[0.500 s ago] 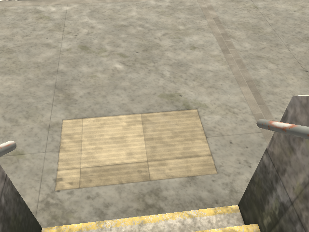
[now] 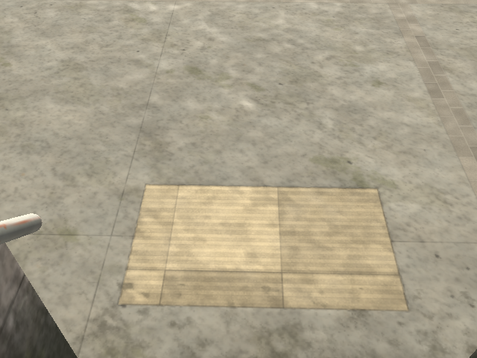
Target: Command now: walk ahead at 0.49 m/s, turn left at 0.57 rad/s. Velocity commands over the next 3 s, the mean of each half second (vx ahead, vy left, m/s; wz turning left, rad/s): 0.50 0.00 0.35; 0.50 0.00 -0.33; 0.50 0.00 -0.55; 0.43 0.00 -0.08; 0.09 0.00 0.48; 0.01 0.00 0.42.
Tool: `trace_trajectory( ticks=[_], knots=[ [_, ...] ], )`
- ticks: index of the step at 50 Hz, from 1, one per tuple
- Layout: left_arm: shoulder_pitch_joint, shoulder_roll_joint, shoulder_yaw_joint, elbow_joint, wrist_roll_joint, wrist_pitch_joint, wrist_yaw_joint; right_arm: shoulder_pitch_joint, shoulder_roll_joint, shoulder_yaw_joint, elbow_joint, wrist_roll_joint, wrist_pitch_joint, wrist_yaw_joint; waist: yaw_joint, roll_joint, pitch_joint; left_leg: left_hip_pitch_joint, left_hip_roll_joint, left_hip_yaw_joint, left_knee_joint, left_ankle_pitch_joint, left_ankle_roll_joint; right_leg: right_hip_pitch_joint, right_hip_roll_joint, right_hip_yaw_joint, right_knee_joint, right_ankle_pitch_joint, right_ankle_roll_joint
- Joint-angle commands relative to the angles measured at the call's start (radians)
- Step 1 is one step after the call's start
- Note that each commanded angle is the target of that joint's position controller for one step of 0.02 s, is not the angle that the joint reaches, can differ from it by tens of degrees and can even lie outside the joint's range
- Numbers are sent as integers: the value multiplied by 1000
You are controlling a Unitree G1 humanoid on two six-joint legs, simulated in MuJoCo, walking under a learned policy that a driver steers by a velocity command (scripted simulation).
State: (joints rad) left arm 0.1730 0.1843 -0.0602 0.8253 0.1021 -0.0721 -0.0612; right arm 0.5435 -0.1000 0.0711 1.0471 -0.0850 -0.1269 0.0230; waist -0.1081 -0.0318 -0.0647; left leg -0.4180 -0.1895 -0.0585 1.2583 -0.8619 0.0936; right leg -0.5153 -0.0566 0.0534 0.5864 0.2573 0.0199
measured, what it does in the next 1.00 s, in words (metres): goes down: right foot 0.22 m lower, then left foot 0.21 m lower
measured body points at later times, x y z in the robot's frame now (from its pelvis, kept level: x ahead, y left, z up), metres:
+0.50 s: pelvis +0.23 -0.02 -0.21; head +0.23 -0.01 +0.24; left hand +0.04 +0.13 -0.36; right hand +0.39 -0.21 -0.34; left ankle +0.39 +0.14 -0.92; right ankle +0.09 -0.11 -0.83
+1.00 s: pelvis +0.49 +0.01 -0.44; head +0.49 +0.00 +0.01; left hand +0.59 +0.25 -0.58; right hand +0.37 -0.15 -0.60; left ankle +0.35 +0.11 -1.05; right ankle +0.60 -0.11 -1.16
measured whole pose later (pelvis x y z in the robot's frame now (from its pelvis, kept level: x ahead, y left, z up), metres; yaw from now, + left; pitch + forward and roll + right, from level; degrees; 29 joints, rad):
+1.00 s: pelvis +0.49 +0.01 -0.44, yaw -3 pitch -1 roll +5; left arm 0.25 0.24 0.01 0.96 0.13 -0.05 -0.08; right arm 0.55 -0.08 0.06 1.13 -0.11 -0.12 0.01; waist -0.05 -0.06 0.00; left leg -0.23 0.06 0.26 1.24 -0.89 -0.01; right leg -0.50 -0.11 0.01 0.69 0.34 -0.08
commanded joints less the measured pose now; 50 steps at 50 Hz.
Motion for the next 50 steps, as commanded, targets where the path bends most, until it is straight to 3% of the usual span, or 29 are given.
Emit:
trace_trajectory(
  ticks=[1,3,4,5,6,7,9,12,13,15,16,19,24,25,26,27,28,29,30,31,32,33,35,36,39,40,43,45,50],
  knots=[
    [5,103,34,-51,0,1,-11,28,-257,-59,-79,-2,32,18,38,91,118,-76,200,-503,-122,639,209,194,41,-55,-223,-44,-50],
    [351,189,92,67,-47,-30,13,-40,-230,-54,-120,3,51,72,189,35,49,-154,122,-414,274,675,145,587,-58,-45,-483,107,-127],
    [707,264,139,177,-18,-43,27,26,-102,-33,-104,17,36,113,246,-135,-115,-567,17,-313,769,395,42,1067,-176,11,-73,474,-274],
    [559,375,157,107,-25,-38,10,205,-29,-36,-134,68,20,121,103,-213,-203,-923,-18,-102,1093,118,-6,1205,-371,105,179,972,-452],
    [466,336,174,89,47,-10,16,118,-78,-33,-206,71,40,118,200,-60,-122,-1112,78,-152,1043,243,-49,1143,-504,351,62,658,-505],
    [422,269,157,119,21,2,7,-33,-109,-41,-235,41,60,107,214,20,15,-1257,164,-169,919,343,-69,965,-494,405,-36,101,-467],
    [349,-70,49,170,40,-17,21,5,-85,-34,-158,11,84,77,84,149,226,-986,284,-178,418,853,-2,359,-222,84,-112,-287,-247],
    [333,-20,32,204,-2,-91,54,-176,-90,-47,-166,6,69,125,120,-31,217,-434,277,55,38,1306,12,-275,-93,-56,-184,-560,-215],
    [336,33,31,235,18,-99,52,-171,-32,-20,-170,5,67,138,88,-55,183,-367,291,25,131,1362,-9,-315,-100,7,-160,-560,-231],
    [394,86,30,255,8,-123,75,-219,-126,-36,-176,-16,66,120,118,21,168,-589,287,-96,-130,1438,-18,-11,-158,102,-28,-418,-231],
    [323,98,26,192,0,-122,84,-254,-188,-45,-171,-21,58,103,125,95,123,-512,250,-67,-385,1619,-10,-1,-110,25,62,-470,-197],
    [385,102,10,202,-7,-91,69,-300,-206,-41,-173,-60,66,80,135,-36,137,-345,234,8,-359,1475,-48,-35,-108,81,119,-660,-239],
    [597,83,7,311,-30,-41,86,-576,-159,-8,-244,-45,87,106,290,10,241,-455,291,23,-850,1248,-81,338,-142,270,268,-561,-298],
    [561,83,44,289,-95,13,95,-692,-157,-53,-260,167,62,31,371,169,240,-240,257,93,-958,1292,-91,322,-90,113,354,-322,-239],
    [499,122,56,287,-98,30,101,-504,-146,-50,-200,165,63,4,294,12,166,53,281,59,-837,1348,-73,159,-112,126,490,-296,-251],
    [453,96,16,285,41,-12,28,-193,-173,-26,-152,-94,78,76,91,-80,187,173,315,6,-803,1213,-24,37,-142,271,551,-432,-246],
    [408,122,38,277,33,-20,-17,-24,-278,-82,-92,-100,72,81,30,59,178,400,292,33,-866,1147,-10,-40,-107,241,691,-419,-229],
    [406,186,72,297,-31,-5,-39,101,-336,-119,-36,-39,67,63,-51,228,161,580,264,109,-1227,1129,9,-68,45,106,937,-606,-166],
    [426,252,103,308,-12,10,-87,244,-316,-130,-12,-39,73,63,-79,287,21,962,364,33,-938,1356,111,-352,168,74,1352,-940,-132],
    [539,129,92,301,-38,1,-116,238,-392,-147,11,-26,76,78,19,257,-196,1243,498,2,-544,1762,204,-606,159,40,1597,-1023,-137],
    [484,82,73,235,-67,-14,-111,200,-369,-139,13,-47,78,76,18,151,-208,1143,571,-44,-566,1803,240,-677,125,38,1541,-956,-128],
    [377,34,52,131,-80,-20,-81,91,-351,-145,-3,-32,89,68,17,125,-107,942,721,-308,-722,1140,321,-828,58,94,1499,-856,-130],
    [298,13,26,131,-37,-21,-21,-98,-21,-46,-11,-79,57,38,121,-155,202,345,598,-117,-802,777,184,-756,-107,193,938,-361,-162],
    [374,24,44,193,-36,-3,-27,-107,23,-35,-21,-49,43,23,165,-94,256,18,521,6,-844,844,193,-464,-103,104,751,-206,-173],
    [427,-1,46,227,42,19,-84,-146,-88,-40,-30,3,-17,-7,207,108,154,-337,373,120,-729,707,139,-24,-17,-46,702,22,-130],
    [310,25,45,163,39,18,-81,-88,-23,-16,18,-12,-25,-18,159,66,164,-169,452,28,-705,697,139,-225,-97,72,530,143,-124],
    [187,63,49,133,0,9,-34,-64,-96,-21,37,-50,-35,-13,127,53,167,-204,426,66,-572,468,92,-24,-51,11,237,380,-92],
    [174,103,61,121,20,13,-18,-104,-108,-22,15,-63,-31,5,155,79,200,-216,460,52,-500,402,77,31,-50,-16,285,320,-94],
    [-112,127,86,43,12,18,-14,-4,-159,-57,40,10,33,-54,17,64,305,251,561,-53,-279,528,5,-147,-118,-12,-253,-121,-119]
  ],
)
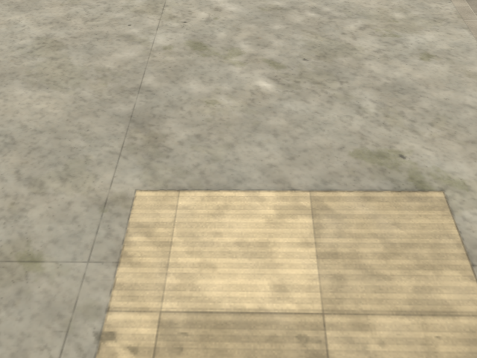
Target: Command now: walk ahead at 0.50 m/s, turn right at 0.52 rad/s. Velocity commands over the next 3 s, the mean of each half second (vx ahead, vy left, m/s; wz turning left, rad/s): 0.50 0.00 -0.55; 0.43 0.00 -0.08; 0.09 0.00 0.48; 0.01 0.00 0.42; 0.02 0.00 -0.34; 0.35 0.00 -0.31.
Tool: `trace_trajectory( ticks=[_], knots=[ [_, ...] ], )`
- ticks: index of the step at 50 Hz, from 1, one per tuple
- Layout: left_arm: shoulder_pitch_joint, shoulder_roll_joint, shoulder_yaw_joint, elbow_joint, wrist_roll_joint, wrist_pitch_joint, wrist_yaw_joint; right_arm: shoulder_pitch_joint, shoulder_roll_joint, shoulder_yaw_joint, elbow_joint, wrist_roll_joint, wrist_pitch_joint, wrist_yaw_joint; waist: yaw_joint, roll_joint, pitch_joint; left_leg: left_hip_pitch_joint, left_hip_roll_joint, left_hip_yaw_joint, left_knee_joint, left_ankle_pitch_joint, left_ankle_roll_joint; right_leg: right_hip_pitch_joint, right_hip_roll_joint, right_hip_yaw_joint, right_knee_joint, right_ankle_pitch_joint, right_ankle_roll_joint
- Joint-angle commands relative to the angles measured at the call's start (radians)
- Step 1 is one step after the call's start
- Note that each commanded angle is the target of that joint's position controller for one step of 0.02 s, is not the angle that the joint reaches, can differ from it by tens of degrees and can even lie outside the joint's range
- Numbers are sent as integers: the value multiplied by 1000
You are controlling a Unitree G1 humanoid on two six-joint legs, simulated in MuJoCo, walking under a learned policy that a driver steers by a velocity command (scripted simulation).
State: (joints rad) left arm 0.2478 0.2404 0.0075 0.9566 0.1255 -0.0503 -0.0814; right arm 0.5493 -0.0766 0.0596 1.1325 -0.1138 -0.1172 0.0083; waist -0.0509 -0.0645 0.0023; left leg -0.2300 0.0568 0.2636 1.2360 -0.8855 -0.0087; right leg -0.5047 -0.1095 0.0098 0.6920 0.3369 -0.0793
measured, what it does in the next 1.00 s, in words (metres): goes down, turning right: right foot 0.21 m lower, then left foot 0.22 m lower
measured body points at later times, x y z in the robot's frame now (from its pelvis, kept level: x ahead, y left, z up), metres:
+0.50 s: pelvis +0.31 -0.02 -0.28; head +0.32 -0.02 +0.17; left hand +0.30 +0.21 -0.43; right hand +0.44 -0.28 -0.39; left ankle +0.41 +0.07 -1.03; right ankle +0.11 -0.12 -0.75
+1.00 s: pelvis +0.54 -0.13 -0.30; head +0.56 -0.16 +0.15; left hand +0.77 +0.03 -0.41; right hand +0.48 -0.38 -0.46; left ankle +0.52 +0.04 -0.93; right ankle +0.57 -0.24 -1.04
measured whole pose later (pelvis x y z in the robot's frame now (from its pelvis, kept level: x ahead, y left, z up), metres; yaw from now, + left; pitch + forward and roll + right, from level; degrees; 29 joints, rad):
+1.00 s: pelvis +0.54 -0.13 -0.30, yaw -17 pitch +4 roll +1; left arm 0.08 0.16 0.04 0.83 0.01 -0.06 -0.01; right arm 0.29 -0.21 -0.07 0.97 0.04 -0.04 -0.03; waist -0.04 0.02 -0.02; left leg -0.53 -0.01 -0.08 1.24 -0.43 0.00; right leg -0.42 -0.01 -0.06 0.51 -0.16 -0.05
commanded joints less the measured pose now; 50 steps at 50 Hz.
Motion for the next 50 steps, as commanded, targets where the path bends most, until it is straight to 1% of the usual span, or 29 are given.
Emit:
trace_trajectory(
  ticks=[1,2,3,4,6,7,8,9,10,12,14,17,19,20,21,23,25,26,27,29,31,33,36,41,43,44,45,48,50],
  knots=[
    [122,45,33,35,-19,-25,19,9,-260,-68,-35,-51,38,3,64,141,105,-153,283,-269,-100,777,90,353,32,-92,-23,-31,-5],
    [243,126,62,100,-44,-35,29,-81,-234,-71,-53,16,56,20,132,7,136,-147,197,-209,116,626,54,423,11,-80,-478,-42,-15],
    [520,187,115,197,-33,-31,41,-111,-351,-110,-48,7,70,50,284,-115,73,-211,61,-135,552,480,55,691,57,-166,-519,65,-58],
    [613,292,132,209,-27,-29,35,-19,-225,-109,-87,5,61,103,213,-261,-166,-595,-70,-138,924,10,31,1113,-39,26,-23,514,-230],
    [700,239,119,254,13,-56,32,-411,-175,-93,-323,70,5,107,314,-51,-91,-1063,-50,-225,880,63,81,1161,-167,270,-111,126,-259],
    [578,155,85,226,-19,-55,12,-421,-179,-95,-342,88,-9,86,226,69,-24,-1123,10,-290,734,174,88,993,-221,346,-115,-127,-249],
    [452,112,57,208,-22,-58,-13,-320,-150,-86,-338,86,-10,56,112,-17,131,-1208,76,-427,664,320,92,661,-322,604,-169,-488,-318],
    [252,-79,-13,152,-8,-69,-11,-349,-105,-65,-301,32,-13,20,54,191,201,-1009,176,-512,238,670,118,359,-224,412,-179,-485,-228],
    [136,-63,-23,90,-51,-77,-4,-296,-97,-61,-242,16,2,21,30,203,203,-712,141,-406,-56,963,104,36,-138,267,-216,-509,-267],
    [143,1,-26,89,-29,-100,10,-311,-77,-43,-253,4,46,71,24,-24,132,-224,72,-266,-12,1164,72,-357,11,133,-175,-644,-234],
    [143,5,-45,47,-22,-119,53,-281,-141,-37,-258,16,37,82,41,117,56,-54,55,-337,-374,1642,25,-424,121,91,43,-758,-138],
    [184,141,-15,22,-33,-109,47,-459,-258,-54,-342,8,40,64,80,73,116,-89,20,-307,-565,1262,-30,-241,55,298,154,-966,-163],
    [319,62,-34,61,-34,-96,52,-596,-258,-49,-376,2,53,64,170,36,162,-238,67,-402,-864,1255,13,74,19,470,236,-968,-174],
    [255,34,27,47,-204,-35,140,-655,-248,-87,-408,227,38,28,210,166,165,-375,43,-460,-1067,1253,-27,262,110,506,335,-719,-148],
    [228,91,45,67,-195,1,172,-523,-262,-91,-345,241,30,16,162,101,128,-261,109,-481,-1248,1409,16,306,107,481,515,-641,-131],
    [350,-34,46,150,-150,7,140,-122,-231,-112,-190,164,35,22,72,190,-48,354,153,-358,-987,1859,48,-119,238,286,975,-1056,-73],
    [338,-83,15,50,-207,-44,101,117,-311,-147,-112,153,54,29,-57,365,-331,978,320,-433,-454,1621,167,-820,211,162,1579,-1256,-2],
    [187,-46,17,-6,-209,-46,104,93,-242,-136,-128,144,62,40,-111,277,-343,909,315,-475,-527,1255,191,-909,142,121,1538,-1107,-16],
    [104,-73,6,-89,-224,-43,120,51,-373,-174,-98,134,70,26,-64,259,-350,731,440,-756,-746,669,318,-883,99,91,1532,-958,11],
    [-84,-44,25,-123,-238,1,157,-134,-178,-104,-106,87,62,-5,12,47,-46,282,447,-870,-906,463,299,-867,35,154,1313,-713,27],
    [-104,-55,27,-164,-191,5,155,-346,-128,-64,-156,92,42,-12,129,38,158,-232,267,-565,-927,719,198,-598,32,187,854,-592,44],
    [-91,-28,50,-179,-135,-17,139,-375,-199,-79,-174,81,32,-40,138,147,65,-421,115,-355,-991,887,168,-161,31,69,402,-302,80],
    [-212,-52,38,-224,-158,-9,107,-279,-275,-111,-139,157,35,-64,99,185,-9,-210,148,-352,-999,938,196,-17,46,37,116,-187,112],
    [-317,-8,41,-256,-168,-4,76,-97,-252,-134,-95,150,52,-47,32,121,73,58,183,-434,-881,965,180,-12,100,-31,-150,-472,39],
    [24,117,89,-166,-130,-22,82,-145,-215,-123,-135,135,47,-28,174,64,-150,-139,35,-321,-443,1157,103,522,26,59,-73,-3,-41],
    [185,213,111,-123,-126,-21,74,-38,-94,-79,-145,141,23,-8,179,-181,-401,-482,-106,-292,-22,506,23,933,-300,451,-144,126,-236],
    [260,164,107,-113,-118,-15,69,-58,-177,-104,-133,162,11,0,212,-134,-505,-519,-141,-481,143,271,14,939,-328,626,-236,46,-269],
    [-95,50,69,-163,-126,-17,79,-231,-211,-140,-210,156,69,-41,66,17,-164,-563,-23,-405,73,453,9,495,-229,259,-297,100,-159],
    [-176,23,67,-166,-105,-21,78,-199,-206,-158,-216,135,107,-51,3,-22,-127,-415,6,-374,-6,527,10,296,-186,158,-361,46,-139]
  ],
)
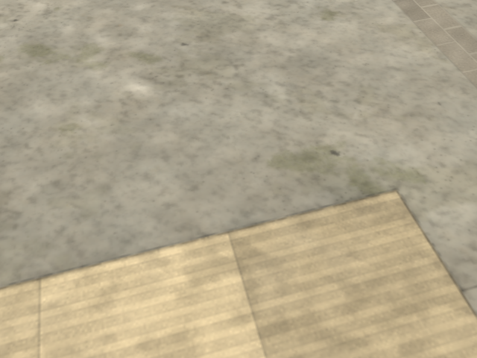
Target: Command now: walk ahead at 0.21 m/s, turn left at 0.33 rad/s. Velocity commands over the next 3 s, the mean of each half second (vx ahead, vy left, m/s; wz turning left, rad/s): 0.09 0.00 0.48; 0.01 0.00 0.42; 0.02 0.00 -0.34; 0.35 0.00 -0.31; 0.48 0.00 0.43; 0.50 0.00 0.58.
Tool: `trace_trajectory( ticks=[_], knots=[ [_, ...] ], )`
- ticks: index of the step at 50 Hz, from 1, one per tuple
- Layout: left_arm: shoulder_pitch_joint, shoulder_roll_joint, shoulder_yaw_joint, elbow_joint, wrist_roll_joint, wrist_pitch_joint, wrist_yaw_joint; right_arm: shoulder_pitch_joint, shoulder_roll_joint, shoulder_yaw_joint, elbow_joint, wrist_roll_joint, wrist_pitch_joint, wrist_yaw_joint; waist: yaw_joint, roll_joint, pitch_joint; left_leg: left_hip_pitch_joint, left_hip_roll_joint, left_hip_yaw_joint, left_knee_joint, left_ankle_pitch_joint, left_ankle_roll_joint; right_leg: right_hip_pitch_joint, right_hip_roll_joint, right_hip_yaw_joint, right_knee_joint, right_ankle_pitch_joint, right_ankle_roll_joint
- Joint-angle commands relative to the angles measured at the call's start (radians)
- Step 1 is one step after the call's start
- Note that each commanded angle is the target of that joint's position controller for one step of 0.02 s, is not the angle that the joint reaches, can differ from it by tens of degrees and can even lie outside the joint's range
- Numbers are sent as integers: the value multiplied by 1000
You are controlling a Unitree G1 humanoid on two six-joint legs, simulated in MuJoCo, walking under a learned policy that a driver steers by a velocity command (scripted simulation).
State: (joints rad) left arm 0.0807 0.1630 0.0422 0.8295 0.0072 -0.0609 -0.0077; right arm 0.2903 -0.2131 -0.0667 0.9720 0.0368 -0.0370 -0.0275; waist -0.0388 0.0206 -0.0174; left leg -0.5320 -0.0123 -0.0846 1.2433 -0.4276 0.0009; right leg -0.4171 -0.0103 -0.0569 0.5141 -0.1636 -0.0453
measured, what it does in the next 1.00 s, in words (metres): walks ahead, turning left: left foot, then right foot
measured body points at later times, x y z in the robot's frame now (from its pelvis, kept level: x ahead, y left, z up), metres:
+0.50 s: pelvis +0.08 +0.06 +0.00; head +0.14 +0.10 +0.45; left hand +0.16 +0.37 -0.13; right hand +0.32 -0.15 -0.09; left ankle +0.11 +0.15 -0.73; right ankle +0.09 -0.10 -0.65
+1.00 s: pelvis +0.12 +0.03 +0.01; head +0.17 +0.03 +0.46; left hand +0.10 +0.33 -0.10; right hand +0.40 -0.12 -0.10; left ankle +0.06 +0.15 -0.69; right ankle +0.18 -0.07 -0.73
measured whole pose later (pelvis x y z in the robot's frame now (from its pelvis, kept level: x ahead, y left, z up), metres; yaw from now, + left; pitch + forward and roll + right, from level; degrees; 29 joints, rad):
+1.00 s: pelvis +0.12 +0.03 +0.01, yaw +29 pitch +2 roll +1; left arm 0.12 0.24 0.06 0.87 0.01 -0.01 0.02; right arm 0.13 -0.29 -0.08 0.69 0.00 0.05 -0.04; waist 0.03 0.04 0.03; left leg -0.44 -0.13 -0.17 0.88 -0.46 -0.04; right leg -0.27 0.01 0.07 0.47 -0.24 -0.02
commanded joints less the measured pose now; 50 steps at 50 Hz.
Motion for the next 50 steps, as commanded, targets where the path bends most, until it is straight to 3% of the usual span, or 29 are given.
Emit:
trace_trajectory(
  ticks=[1,4,7,10,13,16,17,18,19,20,21,22,23,25,29,36,40,42,43,44,45,46,47,48,49,50],
  knots=[
    [-4,120,36,-28,19,-11,11,51,-62,-37,-67,-20,32,-15,-17,-95,-103,-82,62,-7,-26,107,-6,168,-284,187,-209,561,-177],
    [7,166,50,-3,22,-8,39,-22,-38,-39,-123,-28,37,-17,-16,-103,-80,-111,67,0,-177,207,-17,169,-286,98,-240,520,-166],
    [5,175,52,10,5,15,64,-109,-27,-29,-174,-25,43,-6,8,-127,-82,-69,71,35,-331,293,-18,180,-275,31,-254,410,-152],
    [9,204,62,21,-9,29,76,-184,-51,-31,-219,-19,49,5,25,-142,-76,-11,66,69,-435,329,-16,199,-288,3,-253,277,-133],
    [12,224,72,29,-23,38,82,-231,-82,-38,-259,-26,56,17,35,-151,-56,0,66,86,-512,225,2,255,-317,3,-205,226,-102],
    [26,239,81,34,-45,42,86,-214,-86,-40,-271,-20,46,34,23,-143,-63,92,26,143,-705,268,46,300,-309,-22,-73,247,-48],
    [85,225,80,56,-38,47,80,-190,-111,-52,-263,-28,45,33,25,-82,-77,186,9,136,-783,406,76,279,-267,-66,32,242,-10],
    [119,197,78,45,-5,50,75,-118,-215,-85,-248,-35,37,25,35,132,-119,410,139,-63,-772,905,146,80,-169,-145,314,63,62],
    [69,173,58,-26,19,41,63,-62,-317,-105,-257,-47,45,22,27,369,-198,624,343,-397,-805,1083,356,-262,-17,-94,611,-480,126],
    [-6,209,66,-26,-1,35,47,-12,-262,-85,-272,-65,43,30,-33,195,-293,660,364,-422,-841,977,390,-322,-6,82,753,-515,108],
    [-55,210,67,-38,-23,40,46,-65,-245,-78,-289,-65,35,31,-21,126,-259,626,329,-344,-844,918,345,-358,-18,117,781,-435,85],
    [-56,196,66,-22,-21,50,58,-127,-219,-72,-304,-41,36,22,6,56,-215,569,278,-276,-845,830,284,-359,-38,134,747,-354,79],
    [-52,208,70,-17,-10,59,72,-172,-189,-63,-316,-21,44,14,23,45,-173,503,253,-249,-855,760,249,-348,-48,143,695,-293,80],
    [-41,200,71,-22,-8,70,78,-199,-182,-59,-326,-22,53,5,47,69,-165,414,212,-238,-873,714,231,-270,-28,139,644,-228,79],
    [-55,165,59,-38,-9,68,74,-176,-200,-62,-332,-22,54,-13,41,81,-167,409,186,-261,-878,618,217,-237,1,160,474,-165,90],
    [-107,179,53,-61,-19,59,62,-170,-204,-63,-355,-26,69,-24,19,120,-122,338,151,-369,-898,342,207,-130,32,182,286,-160,99],
    [-61,183,45,-50,-24,49,37,-170,-185,-48,-363,-32,80,-25,28,134,-134,352,149,-394,-857,475,201,-7,30,162,160,-185,85],
    [7,186,45,-26,-26,40,22,-183,-172,-38,-365,-21,85,-34,75,120,-137,334,116,-377,-819,523,160,134,23,135,-33,-57,61],
    [33,207,50,-16,-14,37,16,-161,-163,-36,-361,-17,87,-37,79,83,-134,288,78,-350,-784,479,124,231,-19,155,-111,57,40],
    [37,277,65,-19,7,38,19,-118,-134,-29,-369,-32,79,-35,37,-88,-138,177,-26,-245,-642,252,72,329,-169,292,-127,267,-28],
    [21,313,71,-11,31,38,20,-122,-151,-33,-401,-21,69,-25,15,-324,-103,54,-146,-123,-557,-72,22,301,-316,497,-184,382,-203],
    [-17,249,56,-39,35,33,24,-159,-232,-56,-382,-28,58,-20,47,-253,-96,45,-111,-132,-363,-165,-18,268,-377,537,-206,404,-267],
    [-33,235,51,-44,22,30,27,-160,-243,-67,-361,-20,60,-19,47,-190,-91,38,-112,-134,-260,-137,-32,267,-339,487,-190,413,-251],
    [-57,214,41,-42,4,28,28,-132,-199,-60,-332,-26,69,-22,24,-139,-80,53,-90,-131,-236,-93,-52,260,-279,418,-169,401,-211],
    [-66,184,29,-36,-6,28,25,-116,-153,-45,-321,-43,77,-17,8,-138,-73,65,-51,-113,-252,-49,-70,265,-248,383,-157,401,-188],
    [-68,161,18,-26,-9,32,21,-104,-106,-31,-303,-45,81,-11,1,-134,-71,125,-26,-78,-313,-24,-85,243,-205,339,-156,409,-167]
  ],
)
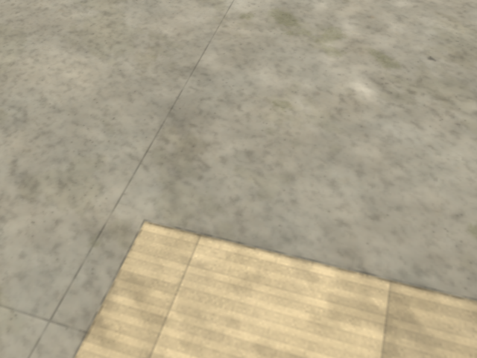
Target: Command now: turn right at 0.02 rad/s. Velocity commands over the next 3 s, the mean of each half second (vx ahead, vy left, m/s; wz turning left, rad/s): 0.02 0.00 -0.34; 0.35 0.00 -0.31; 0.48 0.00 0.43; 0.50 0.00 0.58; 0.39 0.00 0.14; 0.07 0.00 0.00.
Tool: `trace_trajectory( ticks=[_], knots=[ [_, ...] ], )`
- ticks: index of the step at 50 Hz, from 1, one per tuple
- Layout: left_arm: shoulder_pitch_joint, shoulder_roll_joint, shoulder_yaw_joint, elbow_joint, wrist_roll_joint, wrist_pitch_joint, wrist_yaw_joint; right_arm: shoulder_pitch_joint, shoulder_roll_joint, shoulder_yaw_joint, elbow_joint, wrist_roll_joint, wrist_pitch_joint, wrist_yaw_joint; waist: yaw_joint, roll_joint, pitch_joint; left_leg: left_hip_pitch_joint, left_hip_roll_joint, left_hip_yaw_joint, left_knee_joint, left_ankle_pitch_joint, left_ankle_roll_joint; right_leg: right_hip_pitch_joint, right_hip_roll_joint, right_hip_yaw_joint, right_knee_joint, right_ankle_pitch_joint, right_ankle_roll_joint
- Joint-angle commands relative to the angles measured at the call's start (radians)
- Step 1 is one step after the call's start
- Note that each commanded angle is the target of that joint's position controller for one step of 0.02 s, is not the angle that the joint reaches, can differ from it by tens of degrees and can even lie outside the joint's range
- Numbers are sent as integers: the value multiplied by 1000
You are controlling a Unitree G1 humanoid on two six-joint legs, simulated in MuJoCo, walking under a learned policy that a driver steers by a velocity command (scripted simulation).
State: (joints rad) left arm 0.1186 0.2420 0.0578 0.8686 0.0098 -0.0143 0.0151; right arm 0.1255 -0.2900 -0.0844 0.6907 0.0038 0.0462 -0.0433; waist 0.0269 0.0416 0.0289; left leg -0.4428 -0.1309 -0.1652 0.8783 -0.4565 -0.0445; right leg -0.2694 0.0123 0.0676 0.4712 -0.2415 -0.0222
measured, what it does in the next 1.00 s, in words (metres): walks ahead, turning right: left foot, then right foot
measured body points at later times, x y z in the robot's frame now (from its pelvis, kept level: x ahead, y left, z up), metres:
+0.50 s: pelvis -0.02 -0.01 +0.00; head +0.03 -0.03 +0.44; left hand +0.21 +0.22 -0.11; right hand +0.02 -0.32 -0.13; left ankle -0.03 +0.14 -0.74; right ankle -0.05 -0.12 -0.72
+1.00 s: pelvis +0.13 -0.11 -0.01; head +0.16 -0.15 +0.44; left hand +0.25 +0.15 -0.12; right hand +0.25 -0.42 -0.11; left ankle +0.35 -0.07 -0.72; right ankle -0.06 -0.12 -0.74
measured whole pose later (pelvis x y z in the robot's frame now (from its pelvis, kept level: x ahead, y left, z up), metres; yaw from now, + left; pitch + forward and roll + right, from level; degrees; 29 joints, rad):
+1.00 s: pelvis +0.13 -0.11 -0.01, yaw -23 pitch +3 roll +1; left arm 0.39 0.27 0.05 0.84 -0.01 -0.06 0.01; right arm 0.00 -0.28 -0.05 0.76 0.02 -0.09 0.07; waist 0.07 0.04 0.03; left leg -0.59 0.01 0.04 0.51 0.03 0.05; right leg 0.13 0.07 0.08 0.19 -0.36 -0.09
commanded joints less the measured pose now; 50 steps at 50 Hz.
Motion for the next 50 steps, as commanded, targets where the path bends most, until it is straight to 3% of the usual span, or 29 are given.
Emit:
trace_trajectory(
  ticks=[1,2,4,8,9,10,11,12,13,14,16,18,21,24,25,26,27,28,29,30,31,33,34,36,39,41,46,48,50],
  knots=[
    [-112,96,5,-61,-17,-6,-7,43,0,-2,-22,-9,-3,11,-64,-175,-101,81,98,53,-63,19,-46,82,-179,177,-104,474,-166],
    [-92,135,18,-59,-20,3,-11,-7,6,2,-29,-4,-6,14,-36,-205,-79,102,87,93,-160,17,-45,89,-149,171,-89,463,-159],
    [-18,222,44,-48,-35,10,-5,-53,-39,-12,-31,16,-13,4,3,-209,-56,111,61,122,-284,38,-33,135,-159,244,-87,395,-170],
    [-24,222,43,-63,-47,14,2,40,-83,-30,32,25,-20,-5,-42,-242,-84,290,69,128,-504,220,30,112,-152,328,-91,396,-143],
    [-36,202,37,-71,-47,14,1,66,-102,-36,41,18,-20,-7,-52,-213,-112,379,111,118,-496,291,51,52,-134,313,-63,382,-113],
    [-51,171,29,-89,-43,8,0,93,-141,-48,48,5,-16,-10,-53,-114,-139,467,196,74,-467,482,86,-36,-79,246,23,316,-71],
    [-39,141,23,-106,-49,7,-4,76,-181,-59,57,-10,-12,-2,-27,99,-132,476,291,-20,-473,610,170,-158,34,84,120,104,-30],
    [-43,165,27,-106,-43,7,-5,61,-159,-54,40,-22,-16,5,-55,173,-126,476,424,-145,-533,700,264,-231,66,26,245,-172,4],
    [-49,200,44,-108,-45,14,-5,34,-123,-41,29,-33,-26,3,-57,166,-115,463,508,-191,-555,777,322,-279,43,19,452,-344,20],
    [-32,214,60,-99,-52,26,2,5,-110,-32,19,-31,-38,-1,-40,122,-96,433,510,-160,-556,813,327,-299,26,27,593,-373,34],
    [-6,174,56,-101,-47,50,5,-51,-114,-30,27,-1,-51,-8,-6,76,-43,418,451,-50,-541,783,265,-343,-8,37,611,-274,54],
    [-36,140,45,-127,-35,60,0,-26,-134,-35,53,2,-46,-10,-26,93,-38,420,414,22,-535,800,248,-333,-8,-15,556,-203,77],
    [-82,122,31,-176,-42,61,-20,-15,-159,-41,72,4,-33,-15,-49,136,-63,400,405,99,-516,770,236,-234,-27,-71,385,-171,71],
    [-77,152,37,-195,-48,65,-38,19,-199,-50,88,24,-41,-6,-60,145,-83,339,430,98,-545,429,219,-107,-18,-133,252,-149,27],
    [-50,156,41,-189,-47,65,-43,13,-203,-49,91,33,-46,1,-41,137,-73,303,427,106,-538,286,204,-53,-8,-156,183,-118,5],
    [5,154,45,-167,-45,64,-44,1,-196,-46,95,39,-51,8,-12,119,-65,245,410,129,-502,170,182,39,17,-186,101,-80,-18],
    [95,167,58,-126,-46,62,-39,8,-164,-36,101,32,-57,17,17,72,-77,159,376,170,-409,98,155,175,48,-198,61,-86,-43],
    [221,220,83,-90,-56,52,-31,-12,-102,-18,93,8,-65,26,65,-91,-98,-20,305,272,-119,60,91,369,-35,-30,-4,-86,-104],
    [286,375,106,-114,-41,21,-34,-113,-38,6,-9,-20,-87,27,80,-384,-111,-404,112,256,226,-213,29,493,-335,611,-193,-163,-309],
    [287,322,85,-129,-8,-16,-45,-163,-110,-10,-19,21,-115,32,103,-248,-115,-469,134,85,334,-198,44,434,-419,739,-291,-285,-393],
    [220,257,67,-136,-11,-41,-44,-164,-150,-22,-16,42,-127,37,63,-218,-17,-486,176,65,313,-98,73,372,-387,656,-301,-295,-353],
    [142,205,48,-150,-34,-51,-32,-117,-170,-35,31,3,-137,30,9,-119,31,-399,225,74,199,85,80,288,-287,449,-276,-122,-254],
    [136,197,43,-155,-32,-48,-20,-106,-160,-35,38,-8,-139,31,-4,-139,15,-333,229,77,141,160,72,260,-250,374,-283,-11,-228],
    [164,207,46,-150,-30,-48,-5,-115,-126,-30,40,-11,-140,40,-7,-121,-9,-284,199,101,59,278,45,258,-211,288,-282,191,-213],
    [222,180,40,-121,-38,-48,9,-143,-77,-12,31,-5,-139,57,6,-110,-11,-258,176,126,-109,430,24,271,-177,182,-284,310,-185],
    [243,176,36,-105,-30,-47,10,-187,-60,-2,20,3,-138,72,28,-136,9,-211,169,145,-211,525,24,239,-158,133,-296,307,-158],
    [314,179,32,-61,-20,-56,-2,-291,-58,18,-21,22,-144,99,80,-139,89,-223,167,181,-343,551,65,288,-203,102,-326,265,-155],
    [326,186,33,-49,-20,-52,-1,-313,-62,23,-36,22,-153,116,84,-131,99,-245,156,200,-369,498,94,353,-229,83,-306,364,-156],
    [319,190,32,-48,-13,-49,3,-296,-66,24,-42,22,-161,122,66,-139,61,-203,124,232,-379,424,127,408,-232,41,-227,629,-142]
  ],
)
Next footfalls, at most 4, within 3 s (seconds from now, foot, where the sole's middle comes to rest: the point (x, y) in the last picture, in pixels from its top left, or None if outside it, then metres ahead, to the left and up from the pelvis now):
0.18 left None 0.00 0.13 -0.78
0.56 right None -0.02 -0.13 -0.78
1.08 left None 0.38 -0.10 -0.78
1.52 right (417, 316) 0.57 -0.40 -0.78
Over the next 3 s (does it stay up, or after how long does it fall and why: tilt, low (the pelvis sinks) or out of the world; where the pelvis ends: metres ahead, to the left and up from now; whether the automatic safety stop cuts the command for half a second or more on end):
stays up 1.01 -0.16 -0.01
